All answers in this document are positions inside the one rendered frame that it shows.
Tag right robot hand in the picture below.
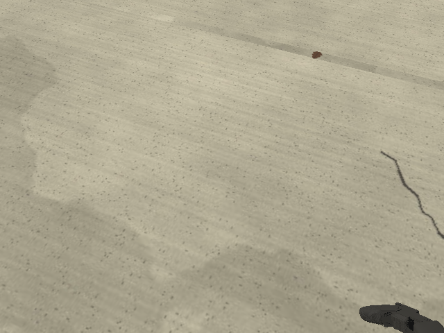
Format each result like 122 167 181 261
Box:
359 302 444 333

